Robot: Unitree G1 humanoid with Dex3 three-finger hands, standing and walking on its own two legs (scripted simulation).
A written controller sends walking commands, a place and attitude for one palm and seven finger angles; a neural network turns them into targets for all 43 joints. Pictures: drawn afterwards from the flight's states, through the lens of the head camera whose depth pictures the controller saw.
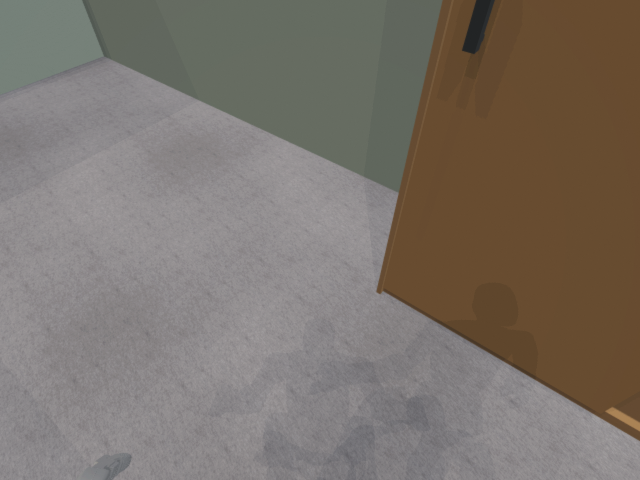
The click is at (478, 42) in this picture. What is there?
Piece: wardrobe's sliding door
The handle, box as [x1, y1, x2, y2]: [462, 0, 494, 53]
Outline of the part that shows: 494,0 476,0 462,50 474,53 478,49 484,35 483,33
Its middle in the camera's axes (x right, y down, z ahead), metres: +0.29 -0.43 +0.66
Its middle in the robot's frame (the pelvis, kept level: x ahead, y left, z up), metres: +0.83 -0.25 +0.27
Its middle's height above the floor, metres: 1.04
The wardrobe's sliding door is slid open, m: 0.00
